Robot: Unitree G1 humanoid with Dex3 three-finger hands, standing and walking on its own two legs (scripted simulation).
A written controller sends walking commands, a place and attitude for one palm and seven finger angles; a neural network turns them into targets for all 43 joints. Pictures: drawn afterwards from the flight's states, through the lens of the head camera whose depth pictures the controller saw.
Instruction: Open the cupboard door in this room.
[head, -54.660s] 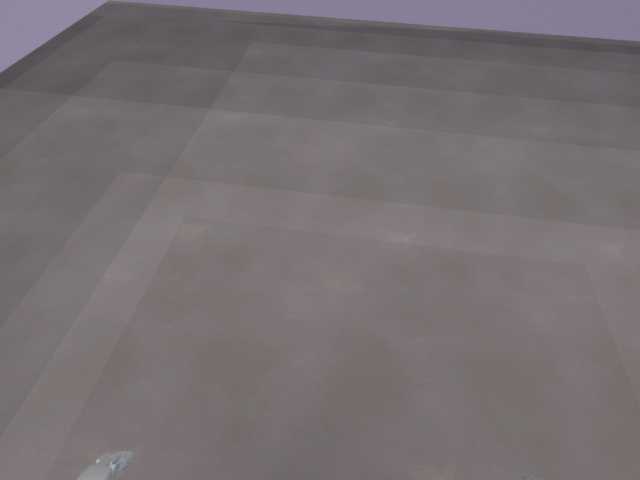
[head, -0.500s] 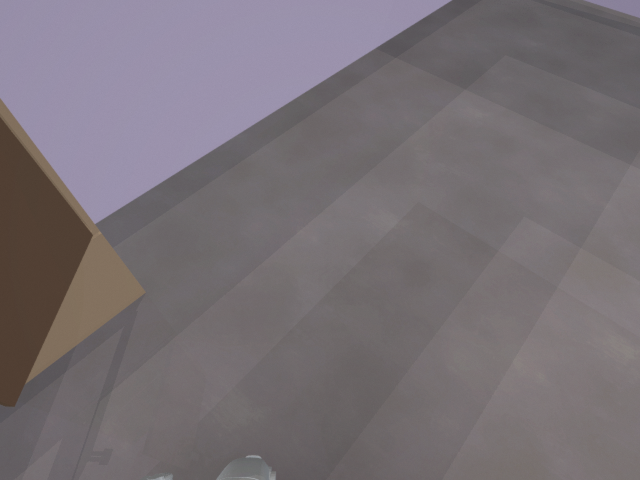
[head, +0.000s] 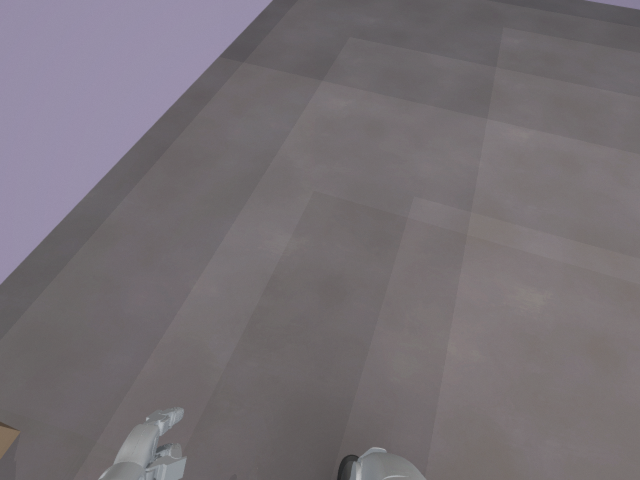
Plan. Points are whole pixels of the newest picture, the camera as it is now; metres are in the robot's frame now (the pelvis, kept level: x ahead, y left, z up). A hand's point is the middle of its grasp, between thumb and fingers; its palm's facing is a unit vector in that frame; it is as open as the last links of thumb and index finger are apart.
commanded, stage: walk to a spot facing it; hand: left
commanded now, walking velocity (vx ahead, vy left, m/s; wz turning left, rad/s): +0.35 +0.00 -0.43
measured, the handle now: out of the picture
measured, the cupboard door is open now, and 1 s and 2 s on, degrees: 40 40 40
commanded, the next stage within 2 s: turn to face it in 0.78 s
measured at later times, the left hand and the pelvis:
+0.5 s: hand (196, 412) +0.23 +0.19 -0.16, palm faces -0.07 -0.98 -0.17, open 7.4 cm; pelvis +0.25 +0.00 +0.01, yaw -11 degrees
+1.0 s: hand (304, 189) +0.66 +0.03 -0.14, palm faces -0.46 -0.85 -0.25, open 7.4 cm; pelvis +0.44 -0.08 +0.00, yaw -25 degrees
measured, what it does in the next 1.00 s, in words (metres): walks ahead, turning right: left foot, then right foot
